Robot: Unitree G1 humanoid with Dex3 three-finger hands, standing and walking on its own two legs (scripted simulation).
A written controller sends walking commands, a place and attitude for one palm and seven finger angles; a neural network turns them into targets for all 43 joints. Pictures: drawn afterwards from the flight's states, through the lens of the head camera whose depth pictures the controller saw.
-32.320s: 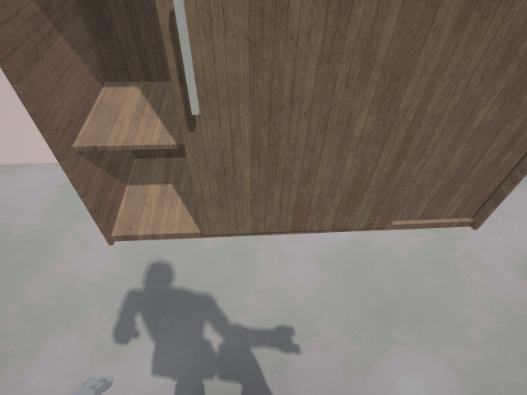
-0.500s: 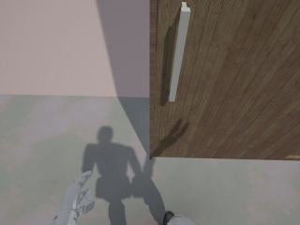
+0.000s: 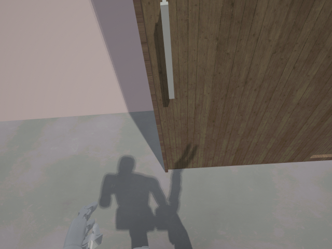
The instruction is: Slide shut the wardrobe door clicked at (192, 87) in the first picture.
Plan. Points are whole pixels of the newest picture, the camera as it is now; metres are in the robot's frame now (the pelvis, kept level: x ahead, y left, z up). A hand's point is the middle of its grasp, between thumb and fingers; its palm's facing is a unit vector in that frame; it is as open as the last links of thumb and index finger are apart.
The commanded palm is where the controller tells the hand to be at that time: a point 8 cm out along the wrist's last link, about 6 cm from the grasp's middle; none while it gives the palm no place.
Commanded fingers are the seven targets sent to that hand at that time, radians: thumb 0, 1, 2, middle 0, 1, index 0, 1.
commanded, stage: stop stepping back and stand still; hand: right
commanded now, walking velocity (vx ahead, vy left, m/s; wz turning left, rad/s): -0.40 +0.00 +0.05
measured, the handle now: (168, 56) +0.64 +0.00 +0.12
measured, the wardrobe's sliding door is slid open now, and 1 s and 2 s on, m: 0.00 0.00 0.00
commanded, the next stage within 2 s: let the arm hang, fingers relaxed in 1.02 s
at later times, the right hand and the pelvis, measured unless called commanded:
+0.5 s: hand out of the picture +0.10 -0.27 +0.16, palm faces +0.47 +0.83 -0.31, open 7.4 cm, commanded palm +0.05 -0.30 +0.19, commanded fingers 0.00 -0.90 -0.90 0.20 0.30 0.20 0.30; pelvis -0.10 -0.01 +0.00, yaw +0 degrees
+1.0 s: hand out of the picture +0.09 -0.28 +0.17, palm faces +0.44 +0.77 -0.45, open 7.4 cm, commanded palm +0.03 -0.31 +0.19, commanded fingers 0.00 -0.90 -0.90 0.20 0.30 0.20 0.30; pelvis -0.11 -0.01 +0.00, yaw -1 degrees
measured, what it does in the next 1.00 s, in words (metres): walks backwards: left foot, then right foot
